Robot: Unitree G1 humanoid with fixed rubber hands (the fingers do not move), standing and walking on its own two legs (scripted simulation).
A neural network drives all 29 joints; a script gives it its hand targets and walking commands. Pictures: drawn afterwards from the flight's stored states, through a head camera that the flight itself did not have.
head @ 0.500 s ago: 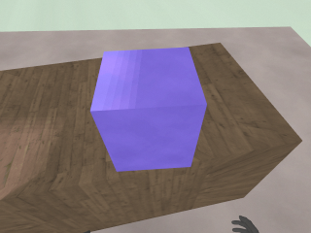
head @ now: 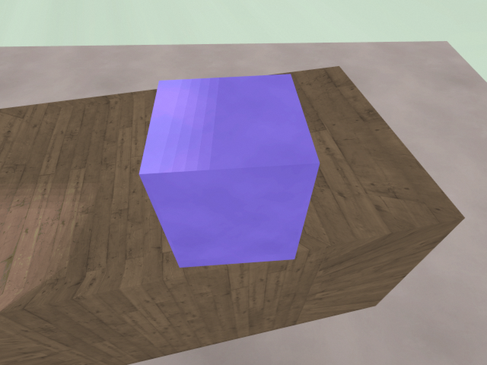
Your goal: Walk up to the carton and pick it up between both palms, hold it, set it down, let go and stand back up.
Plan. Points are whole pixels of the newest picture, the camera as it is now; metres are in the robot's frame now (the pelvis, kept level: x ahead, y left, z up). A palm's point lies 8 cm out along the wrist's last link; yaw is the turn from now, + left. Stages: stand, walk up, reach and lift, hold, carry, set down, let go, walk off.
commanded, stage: stand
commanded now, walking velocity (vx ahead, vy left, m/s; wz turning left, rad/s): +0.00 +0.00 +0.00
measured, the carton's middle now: (231, 176) +0.45 +0.04 +0.03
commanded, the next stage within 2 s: walk up in 0.56 s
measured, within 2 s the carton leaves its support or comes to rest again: neither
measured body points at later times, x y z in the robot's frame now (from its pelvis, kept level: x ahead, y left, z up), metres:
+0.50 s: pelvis +0.01 +0.00 +0.01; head +0.01 +0.00 +0.46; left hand +0.03 +0.24 -0.15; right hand +0.03 -0.23 -0.15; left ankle +0.00 +0.12 -0.73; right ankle +0.01 -0.12 -0.73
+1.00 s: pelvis -0.03 +0.03 +0.01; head +0.00 +0.03 +0.46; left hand -0.04 +0.30 -0.14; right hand +0.01 -0.23 -0.14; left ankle -0.07 +0.16 -0.66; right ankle +0.00 -0.12 -0.73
